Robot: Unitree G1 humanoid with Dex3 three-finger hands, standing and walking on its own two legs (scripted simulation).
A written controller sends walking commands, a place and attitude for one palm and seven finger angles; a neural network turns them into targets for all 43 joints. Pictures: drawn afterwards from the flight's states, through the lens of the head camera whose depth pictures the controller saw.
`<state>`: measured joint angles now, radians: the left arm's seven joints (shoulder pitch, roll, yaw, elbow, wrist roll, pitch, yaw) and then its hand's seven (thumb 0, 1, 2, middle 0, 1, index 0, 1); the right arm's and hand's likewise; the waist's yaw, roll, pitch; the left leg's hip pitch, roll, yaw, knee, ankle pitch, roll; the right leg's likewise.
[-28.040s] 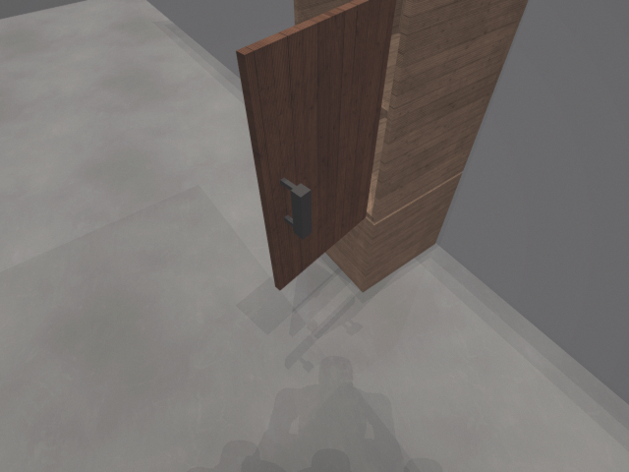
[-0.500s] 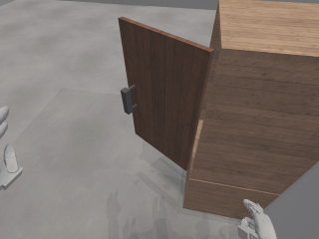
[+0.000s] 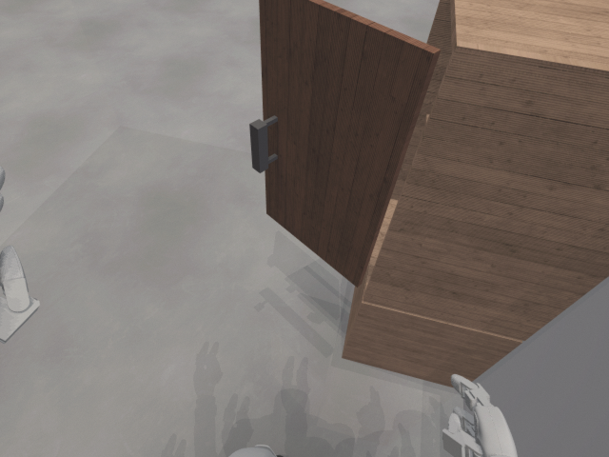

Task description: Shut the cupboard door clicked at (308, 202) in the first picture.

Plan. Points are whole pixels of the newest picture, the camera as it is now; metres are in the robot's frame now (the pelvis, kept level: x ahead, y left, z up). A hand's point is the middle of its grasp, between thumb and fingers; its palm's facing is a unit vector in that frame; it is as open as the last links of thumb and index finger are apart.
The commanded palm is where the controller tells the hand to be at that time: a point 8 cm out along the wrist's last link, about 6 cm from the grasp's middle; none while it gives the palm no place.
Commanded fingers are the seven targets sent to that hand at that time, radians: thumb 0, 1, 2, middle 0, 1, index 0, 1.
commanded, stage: step back with the hand held close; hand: left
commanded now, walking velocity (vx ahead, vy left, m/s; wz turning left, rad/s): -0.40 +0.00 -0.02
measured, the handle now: (266, 143) +0.73 +0.13 -0.04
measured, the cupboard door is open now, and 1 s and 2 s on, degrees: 60 60 60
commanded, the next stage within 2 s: stop stepping back and stand still in 0.54 s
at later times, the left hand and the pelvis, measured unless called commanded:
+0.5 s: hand out of the picture +0.13 +0.29 +0.18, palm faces +0.48 -0.74 -0.48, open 7.4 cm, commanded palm +0.07 +0.31 +0.19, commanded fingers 0.00 0.90 0.90 -0.20 -0.30 -0.20 -0.30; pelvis -0.06 +0.01 +0.00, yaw +2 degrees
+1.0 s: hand out of the picture +0.03 +0.31 +0.17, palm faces +0.52 -0.80 -0.29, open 7.4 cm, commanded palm -0.03 +0.32 +0.19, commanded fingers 0.00 0.90 0.90 -0.20 -0.30 -0.20 -0.30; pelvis -0.17 +0.02 +0.00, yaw -1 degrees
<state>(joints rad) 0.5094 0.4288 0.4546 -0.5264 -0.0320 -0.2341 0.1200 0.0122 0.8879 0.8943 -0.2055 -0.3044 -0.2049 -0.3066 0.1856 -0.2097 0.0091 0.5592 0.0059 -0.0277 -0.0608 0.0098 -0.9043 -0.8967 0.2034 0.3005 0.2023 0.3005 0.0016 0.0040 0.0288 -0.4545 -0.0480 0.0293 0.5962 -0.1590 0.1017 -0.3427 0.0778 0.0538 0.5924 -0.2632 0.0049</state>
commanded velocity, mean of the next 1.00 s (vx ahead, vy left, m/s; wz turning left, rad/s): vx -0.21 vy -0.01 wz -0.04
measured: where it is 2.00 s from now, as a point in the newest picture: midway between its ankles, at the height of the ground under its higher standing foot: outside the picture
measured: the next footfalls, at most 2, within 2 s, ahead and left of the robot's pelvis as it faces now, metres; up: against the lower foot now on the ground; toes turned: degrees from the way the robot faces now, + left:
left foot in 0.30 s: +0.06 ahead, +0.10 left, +0.00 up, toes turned +4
right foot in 0.58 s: -0.20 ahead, -0.12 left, +0.00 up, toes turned -1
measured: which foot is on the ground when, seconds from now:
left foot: down 0.00-0.16, up 0.18-0.28, down 0.30-1.00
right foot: down 0.00-0.32, up 0.34-0.56, down 0.58-1.00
